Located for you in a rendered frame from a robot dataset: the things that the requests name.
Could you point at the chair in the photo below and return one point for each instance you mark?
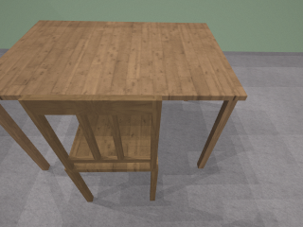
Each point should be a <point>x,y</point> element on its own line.
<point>116,133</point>

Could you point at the table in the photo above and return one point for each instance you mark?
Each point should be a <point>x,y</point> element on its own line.
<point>178,61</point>

